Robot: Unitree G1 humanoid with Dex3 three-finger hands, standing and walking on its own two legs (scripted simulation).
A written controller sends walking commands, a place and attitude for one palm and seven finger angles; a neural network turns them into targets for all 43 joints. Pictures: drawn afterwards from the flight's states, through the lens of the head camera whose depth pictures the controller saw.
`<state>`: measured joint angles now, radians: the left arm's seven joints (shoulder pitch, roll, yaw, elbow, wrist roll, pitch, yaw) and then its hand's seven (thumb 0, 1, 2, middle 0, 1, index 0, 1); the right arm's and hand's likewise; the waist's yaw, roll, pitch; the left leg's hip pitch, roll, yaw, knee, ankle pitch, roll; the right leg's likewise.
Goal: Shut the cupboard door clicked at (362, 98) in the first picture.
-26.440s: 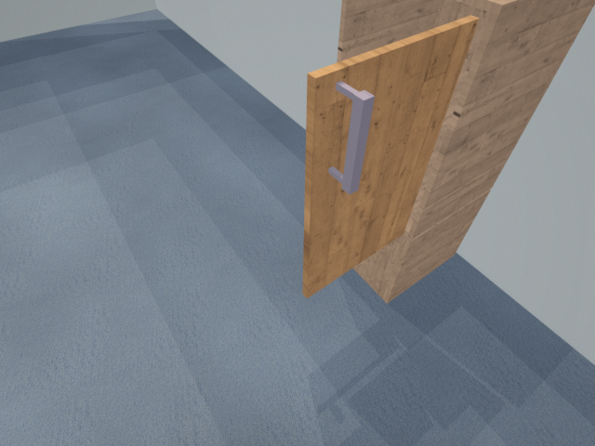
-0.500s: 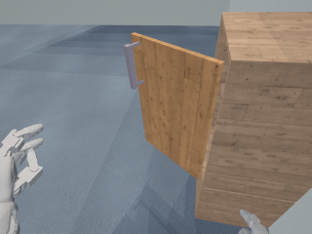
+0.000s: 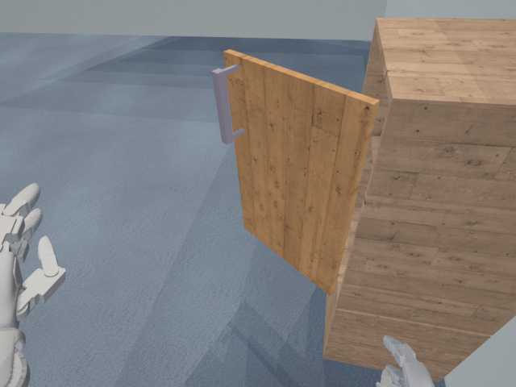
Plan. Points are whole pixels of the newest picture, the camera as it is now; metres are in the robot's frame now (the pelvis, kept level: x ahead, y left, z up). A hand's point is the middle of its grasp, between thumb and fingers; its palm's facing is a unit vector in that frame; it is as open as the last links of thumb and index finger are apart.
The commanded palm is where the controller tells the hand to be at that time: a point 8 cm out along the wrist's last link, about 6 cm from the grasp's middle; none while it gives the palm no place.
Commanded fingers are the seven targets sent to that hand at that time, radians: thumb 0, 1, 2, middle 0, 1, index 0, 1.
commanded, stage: step back with the hand held close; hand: left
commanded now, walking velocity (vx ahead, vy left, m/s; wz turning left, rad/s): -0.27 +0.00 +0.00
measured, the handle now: (230, 105) +0.65 +0.14 +0.14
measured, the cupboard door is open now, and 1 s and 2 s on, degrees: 56 56 56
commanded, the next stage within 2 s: stop stepping back and stand still in 1.10 s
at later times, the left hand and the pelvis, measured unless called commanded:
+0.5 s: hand (24, 292) +0.16 +0.29 +0.17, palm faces +0.45 -0.75 -0.48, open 7.4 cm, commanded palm +0.10 +0.32 +0.17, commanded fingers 0.00 0.90 0.90 -0.20 -0.30 -0.20 -0.30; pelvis -0.03 +0.02 -0.01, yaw +1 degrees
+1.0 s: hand out of the picture +0.07 +0.28 +0.16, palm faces +0.52 -0.72 -0.46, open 7.4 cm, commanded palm +0.01 +0.29 +0.17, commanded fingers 0.00 0.90 0.90 -0.20 -0.30 -0.20 -0.30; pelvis -0.13 -0.01 -0.02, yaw +0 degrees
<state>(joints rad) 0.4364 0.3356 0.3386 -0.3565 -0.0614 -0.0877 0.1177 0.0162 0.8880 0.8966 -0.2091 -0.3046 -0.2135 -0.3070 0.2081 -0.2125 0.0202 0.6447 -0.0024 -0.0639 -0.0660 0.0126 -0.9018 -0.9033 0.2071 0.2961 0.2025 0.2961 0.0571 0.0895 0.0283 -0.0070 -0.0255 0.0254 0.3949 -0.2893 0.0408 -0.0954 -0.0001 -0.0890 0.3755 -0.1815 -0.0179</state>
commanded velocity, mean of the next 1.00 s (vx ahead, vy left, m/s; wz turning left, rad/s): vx -0.30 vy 0.00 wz -0.02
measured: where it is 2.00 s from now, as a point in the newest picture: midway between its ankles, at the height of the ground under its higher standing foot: outside the picture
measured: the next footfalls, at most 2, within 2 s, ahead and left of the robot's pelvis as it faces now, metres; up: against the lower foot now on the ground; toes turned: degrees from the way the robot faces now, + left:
right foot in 0.94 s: -0.15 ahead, -0.13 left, +0.00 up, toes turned +4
left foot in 1.32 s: -0.12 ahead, +0.10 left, +0.00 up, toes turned +0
